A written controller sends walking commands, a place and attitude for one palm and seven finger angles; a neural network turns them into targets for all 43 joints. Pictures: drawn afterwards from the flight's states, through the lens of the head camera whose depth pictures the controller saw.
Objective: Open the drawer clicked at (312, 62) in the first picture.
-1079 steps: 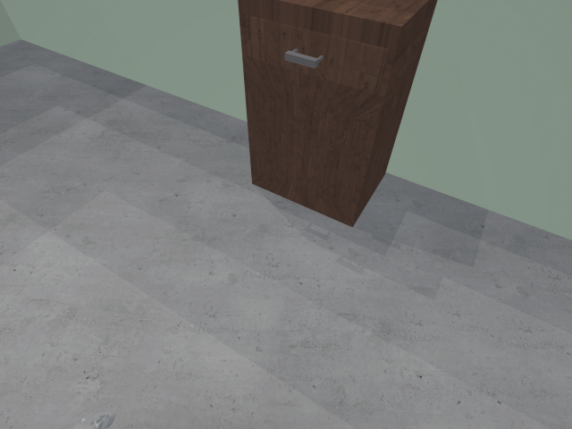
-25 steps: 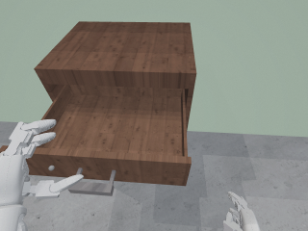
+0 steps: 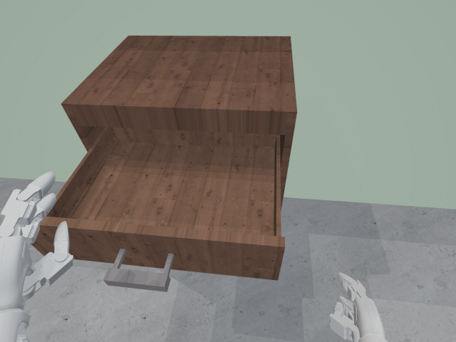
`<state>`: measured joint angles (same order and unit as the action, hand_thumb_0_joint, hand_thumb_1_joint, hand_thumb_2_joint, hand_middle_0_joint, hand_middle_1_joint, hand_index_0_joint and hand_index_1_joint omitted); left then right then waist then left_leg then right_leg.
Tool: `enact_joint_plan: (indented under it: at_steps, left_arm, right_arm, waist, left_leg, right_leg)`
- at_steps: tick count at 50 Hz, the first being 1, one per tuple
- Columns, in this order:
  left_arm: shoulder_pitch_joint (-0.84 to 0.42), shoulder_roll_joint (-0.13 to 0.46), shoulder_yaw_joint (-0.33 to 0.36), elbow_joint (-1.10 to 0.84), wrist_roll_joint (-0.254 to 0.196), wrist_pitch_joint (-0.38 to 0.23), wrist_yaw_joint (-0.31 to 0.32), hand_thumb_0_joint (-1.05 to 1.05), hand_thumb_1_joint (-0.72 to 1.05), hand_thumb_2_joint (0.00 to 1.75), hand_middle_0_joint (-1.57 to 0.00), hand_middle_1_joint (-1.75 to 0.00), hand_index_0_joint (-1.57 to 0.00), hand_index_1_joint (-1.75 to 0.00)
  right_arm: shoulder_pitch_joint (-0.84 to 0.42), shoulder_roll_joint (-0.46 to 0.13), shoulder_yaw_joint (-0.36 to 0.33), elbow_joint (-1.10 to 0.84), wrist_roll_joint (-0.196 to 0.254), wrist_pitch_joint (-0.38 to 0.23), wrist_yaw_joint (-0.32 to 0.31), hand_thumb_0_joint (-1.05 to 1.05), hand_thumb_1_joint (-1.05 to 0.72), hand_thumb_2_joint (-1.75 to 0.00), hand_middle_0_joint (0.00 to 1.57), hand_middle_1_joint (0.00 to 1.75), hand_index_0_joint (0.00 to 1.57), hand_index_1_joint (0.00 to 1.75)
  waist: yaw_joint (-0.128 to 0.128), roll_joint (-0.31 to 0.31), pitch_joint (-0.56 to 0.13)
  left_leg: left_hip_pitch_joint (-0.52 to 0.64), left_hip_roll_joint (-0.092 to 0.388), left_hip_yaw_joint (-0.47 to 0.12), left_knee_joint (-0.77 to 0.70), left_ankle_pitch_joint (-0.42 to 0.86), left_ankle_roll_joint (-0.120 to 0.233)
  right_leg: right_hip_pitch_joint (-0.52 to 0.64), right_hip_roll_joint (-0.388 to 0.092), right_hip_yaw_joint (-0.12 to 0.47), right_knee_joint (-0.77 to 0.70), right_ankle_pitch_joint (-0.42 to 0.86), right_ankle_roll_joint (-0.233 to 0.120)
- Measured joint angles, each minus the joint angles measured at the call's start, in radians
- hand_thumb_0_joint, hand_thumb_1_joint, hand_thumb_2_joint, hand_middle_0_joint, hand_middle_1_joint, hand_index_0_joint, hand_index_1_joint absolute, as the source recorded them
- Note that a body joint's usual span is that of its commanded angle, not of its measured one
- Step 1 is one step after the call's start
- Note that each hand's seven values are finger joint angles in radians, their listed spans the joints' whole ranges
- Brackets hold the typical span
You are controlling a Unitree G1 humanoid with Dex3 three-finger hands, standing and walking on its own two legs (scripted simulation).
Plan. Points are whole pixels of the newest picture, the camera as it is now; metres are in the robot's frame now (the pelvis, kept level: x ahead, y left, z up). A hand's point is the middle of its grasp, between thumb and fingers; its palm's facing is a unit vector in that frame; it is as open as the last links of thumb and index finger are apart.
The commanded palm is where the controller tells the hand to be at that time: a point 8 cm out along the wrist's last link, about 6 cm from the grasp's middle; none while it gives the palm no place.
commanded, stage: draw the hand back to the body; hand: left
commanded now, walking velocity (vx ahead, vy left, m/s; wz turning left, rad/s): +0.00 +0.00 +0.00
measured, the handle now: (141, 268) +0.25 +0.21 -0.02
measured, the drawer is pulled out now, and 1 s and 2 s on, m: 0.30 0.30 0.30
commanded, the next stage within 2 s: step back with the hand held close in 0.08 s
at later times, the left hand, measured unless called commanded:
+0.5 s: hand (60, 267) +0.17 +0.24 +0.14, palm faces +0.23 -0.83 -0.51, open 7.4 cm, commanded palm +0.10 +0.29 +0.18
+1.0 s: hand out of the picture +0.09 +0.27 +0.16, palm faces +0.36 -0.81 -0.46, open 7.4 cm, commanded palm +0.02 +0.31 +0.18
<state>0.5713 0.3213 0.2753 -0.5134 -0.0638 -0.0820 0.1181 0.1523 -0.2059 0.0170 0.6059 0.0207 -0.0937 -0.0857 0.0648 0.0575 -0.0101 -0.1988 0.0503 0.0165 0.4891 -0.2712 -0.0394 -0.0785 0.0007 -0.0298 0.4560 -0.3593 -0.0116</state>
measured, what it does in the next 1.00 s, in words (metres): shifts its weight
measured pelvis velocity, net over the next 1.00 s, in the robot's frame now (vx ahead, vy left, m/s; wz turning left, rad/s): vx -0.11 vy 0.03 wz -0.01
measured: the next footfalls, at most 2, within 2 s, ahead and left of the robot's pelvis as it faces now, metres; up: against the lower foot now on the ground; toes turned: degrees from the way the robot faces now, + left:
right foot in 1.54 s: -0.23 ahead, -0.10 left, +0.00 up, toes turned -5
left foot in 1.82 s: -0.24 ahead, +0.12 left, +0.00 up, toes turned -1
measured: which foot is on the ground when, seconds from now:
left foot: down 0.00-1.00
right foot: down 0.00-1.00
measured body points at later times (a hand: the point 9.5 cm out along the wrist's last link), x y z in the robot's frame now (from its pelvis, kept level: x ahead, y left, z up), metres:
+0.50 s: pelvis -0.03 +0.02 +0.00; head +0.00 +0.01 +0.45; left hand +0.15 +0.28 +0.17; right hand +0.14 -0.23 -0.09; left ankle -0.01 +0.15 -0.74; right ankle -0.07 -0.11 -0.74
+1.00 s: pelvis -0.11 +0.03 -0.02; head -0.09 +0.04 +0.43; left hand +0.06 +0.31 +0.18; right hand +0.06 -0.20 -0.09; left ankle -0.01 +0.15 -0.74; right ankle -0.09 -0.10 -0.73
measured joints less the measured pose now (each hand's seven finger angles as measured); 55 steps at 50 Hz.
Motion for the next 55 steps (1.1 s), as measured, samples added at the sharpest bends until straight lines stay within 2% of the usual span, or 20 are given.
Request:
enact_joint_plan:
  at_steps: [10, 12, 17, 21, 26, 33, 38, 42, 44, 46, 51, 55]
  left_arm:
    - [0.000, 0.004, 0.005, 0.005, -0.002, 0.000, -0.001, 0.02, 0.87, 0.89, -0.21, -0.31, -0.21, -0.31]
    - [-0.014, 0.017, 0.026, 0.002, -0.001, -0.011, -0.012, 0.02, 0.88, 0.89, -0.21, -0.31, -0.21, -0.31]
    - [-0.021, 0.040, 0.098, -0.003, 0.004, -0.077, -0.018, 0.02, 0.89, 0.90, -0.21, -0.30, -0.21, -0.30]
    - [0.037, 0.038, 0.082, -0.029, 0.008, -0.082, -0.025, 0.02, 0.89, 0.90, -0.21, -0.30, -0.21, -0.30]
    - [0.098, 0.076, 0.075, -0.076, 0.008, -0.081, -0.019, 0.02, 0.89, 0.90, -0.21, -0.30, -0.21, -0.30]
    - [0.111, 0.120, 0.125, -0.137, 0.000, -0.108, 0.011, 0.02, 0.89, 0.90, -0.21, -0.30, -0.21, -0.30]
    - [0.097, 0.086, 0.125, -0.132, -0.003, -0.129, 0.022, 0.02, 0.89, 0.90, -0.21, -0.30, -0.21, -0.30]
    - [0.088, 0.045, 0.092, -0.122, 0.000, -0.131, 0.030, 0.02, 0.89, 0.90, -0.21, -0.30, -0.21, -0.30]
    - [0.078, 0.037, 0.079, -0.122, 0.003, -0.128, 0.034, 0.02, 0.89, 0.90, -0.21, -0.30, -0.21, -0.30]
    - [0.068, 0.043, 0.079, -0.120, 0.005, -0.132, 0.037, 0.02, 0.89, 0.90, -0.21, -0.30, -0.21, -0.30]
    - [0.048, 0.090, 0.129, -0.102, 0.016, -0.150, 0.046, 0.02, 0.89, 0.90, -0.21, -0.30, -0.21, -0.30]
    - [0.040, 0.091, 0.142, -0.115, 0.008, -0.170, 0.036, 0.02, 0.89, 0.90, -0.21, -0.30, -0.21, -0.30]
  right_arm:
    - [0.009, -0.003, -0.002, 0.005, 0.001, 0.007, 0.000, 0.01, -0.90, -0.90, 0.20, 0.30, 0.20, 0.30]
    - [0.017, -0.009, -0.002, -0.008, 0.002, 0.015, 0.003, 0.01, -0.90, -0.90, 0.20, 0.30, 0.20, 0.30]
    - [0.003, -0.024, -0.006, -0.027, 0.003, 0.055, 0.016, 0.01, -0.90, -0.90, 0.20, 0.30, 0.20, 0.30]
    - [-0.002, -0.028, -0.025, -0.052, 0.009, 0.086, 0.020, 0.01, -0.90, -0.90, 0.20, 0.30, 0.20, 0.30]
    - [0.005, -0.017, -0.036, -0.069, 0.011, 0.104, 0.012, 0.01, -0.91, -0.90, 0.20, 0.30, 0.20, 0.30]
    - [0.020, 0.010, -0.025, -0.069, 0.004, 0.070, 0.015, 0.01, -0.91, -0.90, 0.20, 0.30, 0.20, 0.30]
    - [0.019, 0.016, -0.009, -0.059, 0.010, 0.040, 0.022, 0.01, -0.90, -0.90, 0.20, 0.30, 0.20, 0.30]
    - [0.019, 0.013, -0.008, -0.032, 0.003, 0.033, 0.023, 0.01, -0.90, -0.90, 0.20, 0.30, 0.20, 0.30]
    - [0.021, 0.008, -0.009, -0.023, -0.002, 0.034, 0.020, 0.01, -0.90, -0.90, 0.20, 0.30, 0.20, 0.30]
    - [0.026, 0.006, -0.009, -0.024, -0.002, 0.033, 0.015, 0.01, -0.90, -0.90, 0.20, 0.30, 0.20, 0.30]
    - [0.041, 0.022, -0.003, -0.053, -0.001, 0.003, 0.016, 0.01, -0.90, -0.90, 0.20, 0.30, 0.20, 0.30]
    - [0.023, 0.019, 0.005, -0.050, -0.003, -0.020, 0.031, 0.01, -0.90, -0.90, 0.20, 0.30, 0.20, 0.30]
  waist:
    - [-0.005, 0.004, 0.004]
    - [-0.006, 0.009, 0.004]
    - [-0.040, 0.006, 0.019]
    - [-0.067, -0.007, 0.033]
    - [-0.086, -0.039, 0.052]
    - [-0.076, -0.064, 0.062]
    - [-0.067, -0.030, 0.058]
    - [-0.063, -0.029, 0.050]
    - [-0.063, -0.033, 0.052]
    - [-0.064, -0.037, 0.051]
    - [-0.078, -0.048, 0.045]
    - [-0.078, -0.037, 0.071]
  left_leg:
    - [0.001, 0.004, -0.001, -0.001, 0.006, -0.002]
    - [-0.019, 0.010, -0.006, 0.014, 0.004, 0.003]
    - [-0.070, 0.013, -0.001, 0.030, 0.013, 0.007]
    - [-0.100, 0.006, 0.020, 0.029, 0.026, 0.016]
    - [-0.137, -0.001, 0.030, 0.043, 0.041, 0.027]
    - [-0.195, -0.008, 0.022, 0.072, 0.067, 0.034]
    - [-0.243, 0.004, 0.000, 0.123, 0.065, 0.034]
    - [-0.265, -0.009, -0.011, 0.163, -0.016, 0.038]
    - [-0.257, -0.012, -0.011, 0.145, 0.045, 0.041]
    - [-0.256, -0.010, -0.008, 0.134, 0.108, 0.045]
    - [-0.290, -0.005, -0.014, 0.139, 0.114, 0.048]
    - [-0.326, 0.015, -0.021, 0.166, 0.107, 0.043]
  right_leg:
    - [0.001, 0.004, -0.001, 0.000, 0.005, -0.002]
    - [-0.010, 0.011, -0.005, -0.003, 0.011, -0.003]
    - [-0.062, 0.012, 0.002, 0.008, 0.027, 0.003]
    - [-0.109, 0.003, 0.022, 0.029, 0.036, 0.015]
    - [-0.156, -0.006, 0.031, 0.058, 0.045, 0.025]
    - [-0.223, -0.012, 0.024, 0.115, 0.053, 0.028]
    - [-0.254, 0.001, 0.005, 0.142, 0.063, 0.023]
    - [-0.265, -0.003, 0.007, 0.149, 0.076, 0.022]
    - [-0.266, -0.006, 0.010, 0.156, 0.080, 0.028]
    - [-0.271, -0.004, 0.012, 0.165, 0.076, 0.033]
    - [-0.274, 0.017, 0.016, 0.218, -0.017, 0.027]
    - [-0.285, 0.038, 0.007, 0.196, 0.069, 0.014]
